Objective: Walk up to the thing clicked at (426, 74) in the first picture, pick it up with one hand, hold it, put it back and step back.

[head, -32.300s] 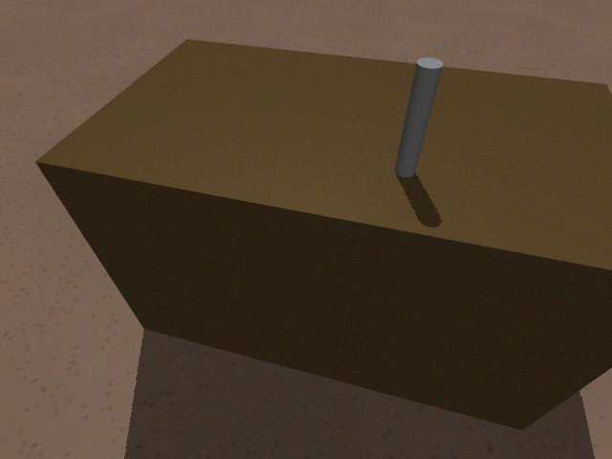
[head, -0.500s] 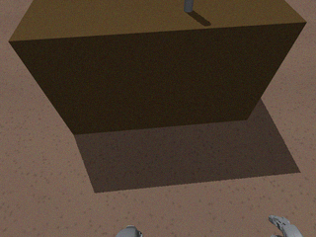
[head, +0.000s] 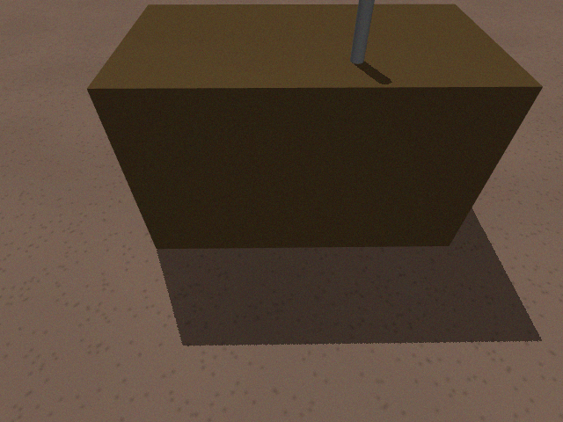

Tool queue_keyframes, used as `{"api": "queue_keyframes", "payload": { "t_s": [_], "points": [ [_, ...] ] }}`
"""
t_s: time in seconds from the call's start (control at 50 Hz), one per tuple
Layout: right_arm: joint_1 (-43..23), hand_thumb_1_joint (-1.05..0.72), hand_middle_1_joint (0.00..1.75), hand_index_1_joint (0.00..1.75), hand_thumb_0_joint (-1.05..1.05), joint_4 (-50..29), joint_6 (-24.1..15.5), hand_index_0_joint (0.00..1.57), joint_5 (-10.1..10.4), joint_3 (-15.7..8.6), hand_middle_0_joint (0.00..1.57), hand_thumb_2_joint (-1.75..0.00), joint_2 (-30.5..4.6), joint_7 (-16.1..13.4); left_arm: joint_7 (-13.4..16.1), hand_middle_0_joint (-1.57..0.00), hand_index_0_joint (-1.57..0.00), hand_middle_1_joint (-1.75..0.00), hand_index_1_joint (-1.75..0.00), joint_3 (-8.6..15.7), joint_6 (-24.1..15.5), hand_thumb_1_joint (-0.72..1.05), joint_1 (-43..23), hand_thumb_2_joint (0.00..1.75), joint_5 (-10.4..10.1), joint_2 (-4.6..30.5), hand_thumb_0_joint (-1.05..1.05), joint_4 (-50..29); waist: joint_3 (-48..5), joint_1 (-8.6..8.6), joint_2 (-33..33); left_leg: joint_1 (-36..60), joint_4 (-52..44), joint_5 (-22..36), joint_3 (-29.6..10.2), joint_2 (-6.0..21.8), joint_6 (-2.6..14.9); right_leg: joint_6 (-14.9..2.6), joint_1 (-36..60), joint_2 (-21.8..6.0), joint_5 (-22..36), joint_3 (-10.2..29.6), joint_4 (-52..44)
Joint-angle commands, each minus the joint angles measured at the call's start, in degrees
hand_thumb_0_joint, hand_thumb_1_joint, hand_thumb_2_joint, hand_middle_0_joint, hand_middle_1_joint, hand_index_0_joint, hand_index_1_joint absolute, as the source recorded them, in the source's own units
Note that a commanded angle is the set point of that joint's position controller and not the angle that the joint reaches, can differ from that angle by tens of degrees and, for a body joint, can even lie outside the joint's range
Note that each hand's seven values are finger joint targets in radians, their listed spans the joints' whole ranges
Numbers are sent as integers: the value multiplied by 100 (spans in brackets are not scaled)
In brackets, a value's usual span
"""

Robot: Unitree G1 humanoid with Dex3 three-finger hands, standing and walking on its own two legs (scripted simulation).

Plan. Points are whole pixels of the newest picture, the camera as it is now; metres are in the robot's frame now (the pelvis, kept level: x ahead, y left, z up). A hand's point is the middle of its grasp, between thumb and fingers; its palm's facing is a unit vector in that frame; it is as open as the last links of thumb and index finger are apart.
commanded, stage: step back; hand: right
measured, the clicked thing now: (363, 22) +1.16 -0.23 +0.10
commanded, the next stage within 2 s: stand in 0.70 s
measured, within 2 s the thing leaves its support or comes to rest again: neither
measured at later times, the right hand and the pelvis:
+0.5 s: hand out of the picture +0.13 -0.24 -0.14, palm faces -0.01 +0.93 -0.36, open 7.4 cm; pelvis +0.04 +0.01 +0.00, yaw -1 degrees
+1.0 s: hand out of the picture +0.14 -0.24 -0.13, palm faces +0.03 +0.94 -0.33, open 7.4 cm; pelvis +0.05 +0.01 +0.02, yaw -2 degrees
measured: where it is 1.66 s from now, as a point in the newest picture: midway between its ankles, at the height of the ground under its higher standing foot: outside the picture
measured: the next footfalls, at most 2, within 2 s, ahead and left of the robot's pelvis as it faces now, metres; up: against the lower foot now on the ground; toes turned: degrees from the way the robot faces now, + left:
none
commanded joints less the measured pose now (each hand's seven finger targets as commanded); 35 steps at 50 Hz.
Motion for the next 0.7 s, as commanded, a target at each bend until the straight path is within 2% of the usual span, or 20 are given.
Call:
{"api": "queue_keyframes", "payload": {
  "t_s": [0.0,0.04,0.06,0.08,0.1,0.12,0.14,0.18,0.22,0.26,0.28,0.3,0.32,0.34,0.38,0.4,0.44,0.5,0.62,0.68],
  "points": [
    [-614,-90,30,30,0,-513,-147,20,27,-347,20,-90,-1577,-84,7,-20,-20,-30,-30,247,-300,90,-327,90,-2,854,0,-371,5,34,1256,-548,-1258,-430,-1114,1190,793,49,484,78,318,-217,-1019],
    [-787,-90,30,30,0,-577,-47,20,101,-269,20,-90,-1341,-75,77,-20,-20,-30,-30,268,-354,90,46,90,36,812,0,-158,-101,314,960,-1071,-525,-360,-684,927,546,-9,1552,270,1049,-277,-2028],
    [-649,-90,30,30,0,-613,-34,20,115,-191,20,-90,-1106,-86,115,-20,-20,-30,-30,338,-399,90,131,90,94,1024,0,-128,-203,328,431,-1542,119,-409,-455,642,378,-98,2085,9,1023,325,-2254],
    [-695,-90,30,30,0,-696,-34,20,145,-139,20,-90,-861,-102,158,-20,-20,-30,-30,433,-443,90,281,90,131,1521,0,-105,-181,407,-786,-2272,1290,-1095,-95,-68,105,-592,1940,-1234,-187,2480,-2981],
    [-572,-90,30,30,0,-590,-4,20,105,-235,20,-90,-1170,-167,138,-20,-20,-30,-30,497,-461,90,41,90,111,1793,0,-217,-11,343,-727,-1922,1967,-1699,-269,51,41,-1185,1204,-2050,-827,3190,-3188],
    [-420,-90,30,30,0,-493,-16,20,103,-294,20,-90,-1331,-160,135,-20,-20,-30,-30,466,-473,90,-176,90,98,1663,0,-353,120,245,-270,-1706,2187,-1544,-562,164,58,-1375,873,-2105,-572,3083,-3094],
    [-360,-90,30,30,0,-453,-35,20,110,-295,20,-90,-1296,-138,156,-20,-20,-30,-30,431,-491,90,-363,90,75,1519,0,-396,236,181,-90,-1640,2167,-1298,-572,281,92,-1299,711,-1914,-167,2625,-2949],
    [-258,-90,30,30,0,-356,-78,20,123,-272,20,-90,-1165,-106,165,-20,-20,-30,-30,372,-489,90,-539,90,111,1357,0,-400,41,82,-407,-1373,1502,-1065,-350,431,98,-1047,692,-1575,586,1873,-2700],
    [-87,-90,30,30,0,-234,-102,20,99,-286,20,-90,-1108,-83,133,-20,-20,-30,-30,301,-448,90,-741,90,74,1299,0,-442,-155,-23,-581,-527,675,-708,88,295,58,-878,270,-1260,1217,1231,-2381],
    [-7,-90,30,30,0,-125,-141,20,70,-310,20,-90,-1032,-122,113,-20,-20,-30,-30,168,-370,90,-765,90,14,1077,0,-437,-325,-174,-401,312,-584,411,238,106,63,-546,5,-898,2128,694,-1668],
    [-76,-90,30,30,0,-124,-167,20,52,-318,20,-90,-1115,-158,114,-20,-20,-30,-30,82,-353,90,-710,90,-33,864,0,-429,-479,-152,-81,546,-869,928,-252,447,154,-327,-35,-700,2497,509,-1266],
    [-258,-90,30,30,0,-200,-208,20,16,-335,20,-90,-1392,-191,100,-20,-20,-30,-30,8,-317,90,-652,90,-106,618,0,-451,-576,-18,580,323,-1331,996,-1478,1315,423,-51,-90,-246,1879,269,-809],
    [-753,-90,30,30,0,-280,-207,20,76,-322,20,-90,-1678,-168,136,-20,-20,-30,-30,59,-255,90,-553,90,-156,753,0,-320,-453,170,783,-310,-1290,609,-1726,1776,891,24,281,41,356,-32,-874],
    [-993,-90,30,30,0,-274,-185,20,104,-309,20,-90,-1624,-137,144,-20,-20,-30,-30,76,-254,90,-523,90,-102,851,0,-153,-340,200,714,-747,-1174,529,-1524,1717,968,10,866,-48,205,44,-1020],
    [-1192,-90,30,30,0,-225,-158,20,129,-177,20,-90,-1321,-132,146,-20,-20,-30,-30,61,-316,90,-480,90,-65,852,0,-19,-400,289,630,-522,-813,1211,-757,1151,499,-61,1102,-223,1498,299,-1706],
    [-1144,-90,30,30,0,-197,-151,20,132,-161,20,-90,-1280,-140,147,-20,-20,-30,-30,83,-345,90,-517,90,-67,953,0,39,-396,208,652,-609,-668,1356,-557,947,331,-80,1254,-325,2050,426,-1802],
    [-1047,-90,30,30,0,-73,-142,20,181,-132,20,-90,-1190,-152,162,-20,-20,-30,-30,101,-372,90,-634,90,-93,1089,0,79,-559,100,439,-199,-490,1777,-274,731,177,-164,1204,-544,2890,636,-1807],
    [-1076,-90,30,30,0,59,-131,20,201,-145,20,-90,-1216,-155,186,-20,-20,-30,-30,51,-355,90,-771,90,-109,987,0,124,-831,81,420,297,-519,2460,-244,836,242,-133,1191,-510,3139,511,-1839],
    [-1376,-90,30,30,0,193,-92,20,186,-142,20,-90,-1171,-157,193,-20,-20,-30,-30,12,-309,90,-971,90,-66,939,0,264,-683,75,254,232,-862,2008,-197,870,231,-49,1291,-485,2956,492,-2090],
    [-1307,-90,30,30,0,220,-124,20,248,-95,20,-90,-1174,-133,165,-20,-20,-30,-30,-83,-314,90,-933,90,-118,755,0,422,-924,-11,209,685,-1056,2330,-304,884,195,-21,1374,-544,3140,480,-2269]
  ]
}}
